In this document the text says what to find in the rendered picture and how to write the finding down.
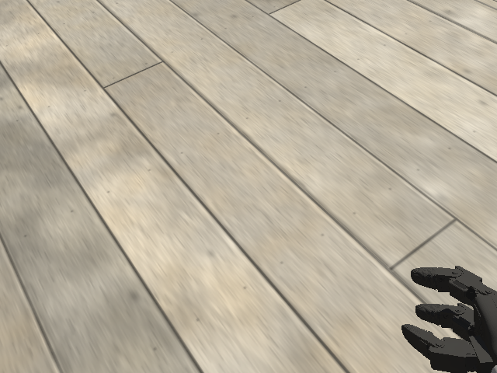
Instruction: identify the right robot hand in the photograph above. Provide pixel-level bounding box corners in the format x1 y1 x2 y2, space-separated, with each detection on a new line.
401 266 497 373

